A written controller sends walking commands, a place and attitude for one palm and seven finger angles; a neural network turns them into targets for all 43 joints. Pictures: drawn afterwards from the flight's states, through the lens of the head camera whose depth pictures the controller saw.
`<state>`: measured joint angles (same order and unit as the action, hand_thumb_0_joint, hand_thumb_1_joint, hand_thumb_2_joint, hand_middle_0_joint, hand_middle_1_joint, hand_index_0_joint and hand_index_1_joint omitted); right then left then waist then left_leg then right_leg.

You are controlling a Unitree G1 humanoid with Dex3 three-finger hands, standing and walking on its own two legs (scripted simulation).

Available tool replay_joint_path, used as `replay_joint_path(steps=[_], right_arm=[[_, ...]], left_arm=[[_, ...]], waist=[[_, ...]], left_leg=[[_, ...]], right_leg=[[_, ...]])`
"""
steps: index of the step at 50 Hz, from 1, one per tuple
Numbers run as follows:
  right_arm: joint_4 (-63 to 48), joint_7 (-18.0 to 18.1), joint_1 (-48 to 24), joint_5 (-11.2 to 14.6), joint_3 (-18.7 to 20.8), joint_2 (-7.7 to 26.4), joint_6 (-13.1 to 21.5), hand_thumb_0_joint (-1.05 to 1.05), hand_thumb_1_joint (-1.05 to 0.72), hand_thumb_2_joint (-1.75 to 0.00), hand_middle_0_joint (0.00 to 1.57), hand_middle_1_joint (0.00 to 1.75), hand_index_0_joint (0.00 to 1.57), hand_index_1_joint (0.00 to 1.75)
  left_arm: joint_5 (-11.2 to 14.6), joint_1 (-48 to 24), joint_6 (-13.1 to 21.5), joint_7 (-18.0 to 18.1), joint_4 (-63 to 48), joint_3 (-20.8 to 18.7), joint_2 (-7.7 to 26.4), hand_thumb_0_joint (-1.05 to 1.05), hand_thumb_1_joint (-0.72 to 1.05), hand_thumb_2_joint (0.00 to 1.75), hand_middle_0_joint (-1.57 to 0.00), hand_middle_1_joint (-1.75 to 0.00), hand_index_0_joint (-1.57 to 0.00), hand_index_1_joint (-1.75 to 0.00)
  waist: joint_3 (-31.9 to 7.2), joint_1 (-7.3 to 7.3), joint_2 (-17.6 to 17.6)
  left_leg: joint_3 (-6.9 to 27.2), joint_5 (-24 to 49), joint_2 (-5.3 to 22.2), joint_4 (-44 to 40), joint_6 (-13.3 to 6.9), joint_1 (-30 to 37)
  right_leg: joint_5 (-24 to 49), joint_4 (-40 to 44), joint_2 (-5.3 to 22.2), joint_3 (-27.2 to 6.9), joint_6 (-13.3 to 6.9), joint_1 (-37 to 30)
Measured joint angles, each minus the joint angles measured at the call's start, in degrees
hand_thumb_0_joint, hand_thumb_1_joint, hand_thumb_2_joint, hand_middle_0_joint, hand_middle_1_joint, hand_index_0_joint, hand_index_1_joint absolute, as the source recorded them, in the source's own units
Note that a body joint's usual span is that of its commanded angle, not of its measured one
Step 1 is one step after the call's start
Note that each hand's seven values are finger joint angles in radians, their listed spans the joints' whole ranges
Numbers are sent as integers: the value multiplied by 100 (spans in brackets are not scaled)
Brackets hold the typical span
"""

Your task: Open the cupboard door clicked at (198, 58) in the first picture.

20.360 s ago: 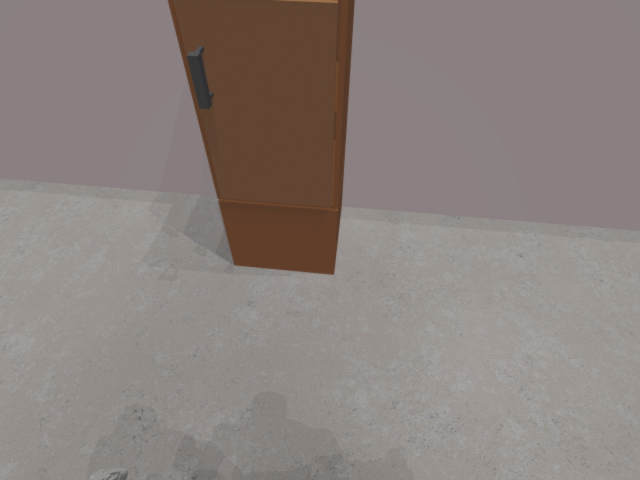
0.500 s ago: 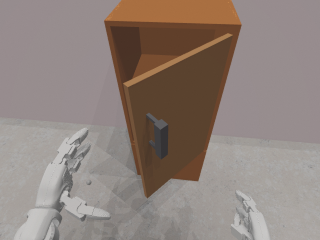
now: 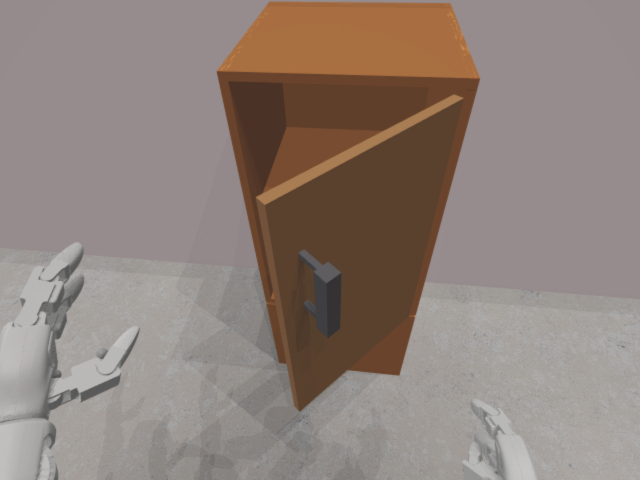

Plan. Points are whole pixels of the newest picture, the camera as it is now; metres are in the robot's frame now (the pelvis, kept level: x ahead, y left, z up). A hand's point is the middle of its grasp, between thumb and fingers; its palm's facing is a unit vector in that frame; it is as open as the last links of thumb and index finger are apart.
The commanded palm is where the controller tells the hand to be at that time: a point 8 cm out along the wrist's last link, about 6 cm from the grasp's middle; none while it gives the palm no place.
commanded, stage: draw the hand back to the body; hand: left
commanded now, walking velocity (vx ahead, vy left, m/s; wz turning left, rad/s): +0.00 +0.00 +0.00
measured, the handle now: (317, 293) +0.35 +0.06 +0.04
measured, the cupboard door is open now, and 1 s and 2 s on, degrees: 48 48 48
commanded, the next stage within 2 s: step back with the hand held close in 0.50 s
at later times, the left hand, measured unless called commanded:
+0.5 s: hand (84, 354) +0.18 +0.25 +0.15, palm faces +0.46 -0.79 -0.41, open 7.4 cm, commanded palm +0.13 +0.29 +0.16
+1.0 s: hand (67, 376) +0.16 +0.26 +0.14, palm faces +0.33 -0.79 -0.52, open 7.4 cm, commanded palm +0.10 +0.30 +0.17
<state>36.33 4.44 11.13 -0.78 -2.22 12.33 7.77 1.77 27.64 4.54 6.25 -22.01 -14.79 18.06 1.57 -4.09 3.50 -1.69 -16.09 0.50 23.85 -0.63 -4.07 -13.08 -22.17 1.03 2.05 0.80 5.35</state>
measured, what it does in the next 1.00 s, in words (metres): stands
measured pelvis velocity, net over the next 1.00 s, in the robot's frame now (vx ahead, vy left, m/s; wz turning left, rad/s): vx -0.05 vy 0.00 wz -0.03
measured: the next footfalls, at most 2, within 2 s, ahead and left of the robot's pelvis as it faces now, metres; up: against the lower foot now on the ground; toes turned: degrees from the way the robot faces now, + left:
right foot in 1.66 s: -0.21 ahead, -0.07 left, +0.00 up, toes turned -2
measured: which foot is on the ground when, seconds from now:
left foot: down 0.00-1.00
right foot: down 0.00-1.00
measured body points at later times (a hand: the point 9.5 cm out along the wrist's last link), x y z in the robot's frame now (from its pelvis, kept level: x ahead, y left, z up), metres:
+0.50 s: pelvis -0.01 -0.01 +0.00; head -0.02 -0.04 +0.45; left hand +0.15 +0.29 +0.17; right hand +0.18 -0.23 -0.09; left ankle -0.03 +0.11 -0.74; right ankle -0.01 -0.13 -0.74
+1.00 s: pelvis -0.05 +0.00 +0.00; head -0.02 +0.00 +0.45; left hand +0.14 +0.30 +0.17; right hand +0.13 -0.25 -0.08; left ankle -0.03 +0.11 -0.74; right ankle -0.01 -0.13 -0.74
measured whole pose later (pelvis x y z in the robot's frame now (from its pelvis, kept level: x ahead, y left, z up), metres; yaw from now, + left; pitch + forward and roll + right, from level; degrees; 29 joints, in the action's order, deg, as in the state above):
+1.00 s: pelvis -0.05 +0.00 +0.00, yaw -1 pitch +0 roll -1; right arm 32.3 5.1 9.1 0.7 1.3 13.9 1.6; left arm 2.2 32.6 8.6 6.5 -27.1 -22.4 23.7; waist 3.2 -0.8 1.1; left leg -3.2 -13.0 0.7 26.6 -1.1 -13.8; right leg -8.6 -23.5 0.9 0.5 1.2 15.0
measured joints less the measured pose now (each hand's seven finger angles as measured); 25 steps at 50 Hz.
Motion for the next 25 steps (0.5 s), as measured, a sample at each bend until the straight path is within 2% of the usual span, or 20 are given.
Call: replay_joint_path(steps=[10,16,25], right_arm=[[102,7,-48,16,115,59,-49,2,-90,-90,20,30,20,30],[141,-2,-61,15,146,74,-59,2,-90,-90,20,30,20,30],[176,17,-53,8,149,26,-3,2,-90,-90,20,30,20,30]], left_arm=[[75,-156,69,46,104,-538,120,1,73,83,-21,-30,-20,-30],[80,-174,76,21,171,-448,13,1,84,88,-21,-30,-21,-30],[71,-127,102,-2,147,-408,42,1,88,90,-21,-30,-21,-30]], waist=[[42,-55,27],[69,-55,47],[86,-34,49]], left_leg=[[12,75,53,-141,46,126],[22,124,69,-196,64,148],[21,150,119,-212,107,182]], right_leg=[[80,160,-58,15,-46,-135],[114,195,-75,26,-68,-150],[147,217,-125,26,-112,-181]])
